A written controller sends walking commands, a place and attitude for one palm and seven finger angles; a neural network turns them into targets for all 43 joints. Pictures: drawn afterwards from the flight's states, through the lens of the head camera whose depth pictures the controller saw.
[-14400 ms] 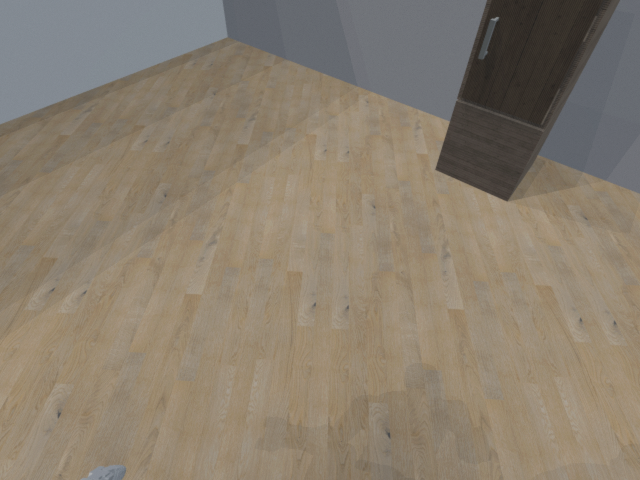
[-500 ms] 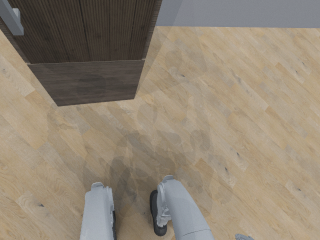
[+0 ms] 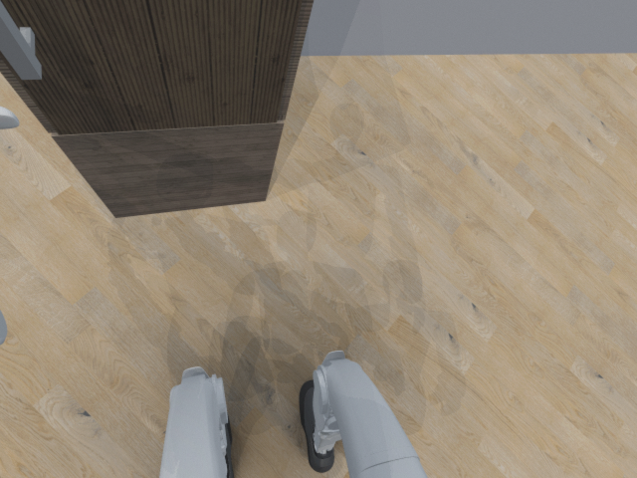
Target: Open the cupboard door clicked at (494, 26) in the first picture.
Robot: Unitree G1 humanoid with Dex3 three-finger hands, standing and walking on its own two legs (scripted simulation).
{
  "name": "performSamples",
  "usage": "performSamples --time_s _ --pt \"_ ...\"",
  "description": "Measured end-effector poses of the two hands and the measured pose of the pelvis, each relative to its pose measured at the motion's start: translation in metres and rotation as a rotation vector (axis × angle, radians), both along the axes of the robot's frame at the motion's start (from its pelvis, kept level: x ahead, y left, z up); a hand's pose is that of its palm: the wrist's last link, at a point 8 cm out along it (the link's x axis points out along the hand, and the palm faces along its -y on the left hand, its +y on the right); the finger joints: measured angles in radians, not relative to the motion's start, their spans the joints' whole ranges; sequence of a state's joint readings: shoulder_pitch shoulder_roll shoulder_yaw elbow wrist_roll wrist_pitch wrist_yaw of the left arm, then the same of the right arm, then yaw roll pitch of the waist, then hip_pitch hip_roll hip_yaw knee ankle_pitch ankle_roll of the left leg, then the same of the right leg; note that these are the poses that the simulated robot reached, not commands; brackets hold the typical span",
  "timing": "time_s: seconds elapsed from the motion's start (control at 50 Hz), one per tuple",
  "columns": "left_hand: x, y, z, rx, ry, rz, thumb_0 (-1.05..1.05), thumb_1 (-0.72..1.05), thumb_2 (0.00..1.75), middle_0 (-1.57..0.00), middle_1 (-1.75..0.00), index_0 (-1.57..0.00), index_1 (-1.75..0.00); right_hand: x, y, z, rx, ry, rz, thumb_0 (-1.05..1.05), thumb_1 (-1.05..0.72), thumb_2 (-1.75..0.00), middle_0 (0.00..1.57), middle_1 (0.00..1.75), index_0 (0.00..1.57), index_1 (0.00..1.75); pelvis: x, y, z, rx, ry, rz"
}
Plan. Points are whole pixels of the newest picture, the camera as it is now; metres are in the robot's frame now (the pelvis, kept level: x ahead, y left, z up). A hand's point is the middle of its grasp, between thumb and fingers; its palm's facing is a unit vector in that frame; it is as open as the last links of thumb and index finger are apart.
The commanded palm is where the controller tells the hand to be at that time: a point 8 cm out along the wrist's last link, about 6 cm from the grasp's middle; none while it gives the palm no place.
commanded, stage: slide the fingers in behind the handle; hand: left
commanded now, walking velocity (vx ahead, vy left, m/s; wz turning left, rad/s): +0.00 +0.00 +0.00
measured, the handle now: out of the picture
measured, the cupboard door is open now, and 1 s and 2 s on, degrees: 0 0 0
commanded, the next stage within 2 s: close the thumb around the handle in 1.14 s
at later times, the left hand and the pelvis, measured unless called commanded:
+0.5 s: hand out of the picture +0.54 +0.27 +0.05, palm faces +0.11 -0.99 -0.02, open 13.9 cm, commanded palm +0.54 +0.28 +0.05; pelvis +0.00 +0.00 +0.00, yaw +1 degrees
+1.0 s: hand (25, 53) +0.55 +0.25 +0.05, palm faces +0.12 -0.99 -0.02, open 13.8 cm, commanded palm +0.54 +0.27 +0.05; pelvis +0.00 -0.01 +0.00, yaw +1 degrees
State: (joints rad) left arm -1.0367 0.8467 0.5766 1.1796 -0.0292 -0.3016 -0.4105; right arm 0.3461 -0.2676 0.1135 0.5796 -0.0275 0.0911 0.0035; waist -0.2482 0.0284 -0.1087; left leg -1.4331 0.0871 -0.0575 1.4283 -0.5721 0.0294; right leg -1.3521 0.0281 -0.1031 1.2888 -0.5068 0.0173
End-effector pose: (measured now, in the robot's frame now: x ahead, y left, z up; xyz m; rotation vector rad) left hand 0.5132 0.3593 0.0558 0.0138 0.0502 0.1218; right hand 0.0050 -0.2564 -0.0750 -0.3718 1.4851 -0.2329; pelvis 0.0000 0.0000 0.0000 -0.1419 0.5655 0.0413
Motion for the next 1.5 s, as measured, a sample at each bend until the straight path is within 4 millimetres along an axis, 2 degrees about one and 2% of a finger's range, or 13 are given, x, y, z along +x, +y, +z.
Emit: performSamples --time_s 0.44,0.56,0.82,1.3,1.4,1.5 --pt "0.004 -0.031 -0.002 0.004 -0.011 -0.005 -0.01 -0.5 0.3 -0.3 -1.19 -0.3 -1.21 0.009 -0.005 -0.002 0.015 -0.011 0.012 0.0 -0.9 -0.9 0.2 0.3 0.21 0.3 0.003 -0.004 0.004 0.014 -0.005 0.007" --pt "0.006 -0.045 0.0 -0.01 -0.014 -0.017 -0.01 -0.5 0.3 -0.3 -1.19 -0.3 -1.21 0.009 -0.004 -0.003 0.028 -0.012 0.005 0.0 -0.9 -0.9 0.2 0.3 0.21 0.3 0.004 -0.005 0.006 0.019 -0.011 0.006" --pt "0.008 -0.06 0.0 -0.011 -0.015 -0.012 -0.01 -0.5 0.3 -0.3 -1.2 -0.3 -1.2 0.007 -0.006 -0.005 0.041 -0.011 -0.004 0.0 -0.9 -0.9 0.2 0.3 0.21 0.3 0.005 -0.008 0.006 0.028 -0.016 0.003" --pt "0.009 -0.058 -0.001 0.0 -0.014 -0.007 -0.01 -0.49 0.31 -0.31 -1.2 -0.33 -1.22 0.003 -0.011 -0.007 0.03 -0.013 -0.011 0.0 -0.9 -0.9 0.2 0.3 0.21 0.3 0.002 -0.01 0.003 0.029 -0.011 -0.002" --pt "0.01 -0.058 -0.001 0.001 -0.014 -0.006 -0.01 -0.39 0.35 -0.31 -1.21 -0.33 -1.23 0.003 -0.01 -0.007 0.029 -0.013 -0.01 0.0 -0.9 -0.9 0.2 0.3 0.21 0.3 0.002 -0.009 0.003 0.028 -0.01 -0.001" --pt "0.011 -0.057 -0.001 0.001 -0.014 -0.004 -0.01 -0.2 0.43 -0.33 -1.23 -0.35 -1.25 0.003 -0.008 -0.007 0.03 -0.01 -0.009 0.0 -0.9 -0.9 0.2 0.3 0.21 0.3 0.002 -0.008 0.003 0.027 -0.008 -0.001"
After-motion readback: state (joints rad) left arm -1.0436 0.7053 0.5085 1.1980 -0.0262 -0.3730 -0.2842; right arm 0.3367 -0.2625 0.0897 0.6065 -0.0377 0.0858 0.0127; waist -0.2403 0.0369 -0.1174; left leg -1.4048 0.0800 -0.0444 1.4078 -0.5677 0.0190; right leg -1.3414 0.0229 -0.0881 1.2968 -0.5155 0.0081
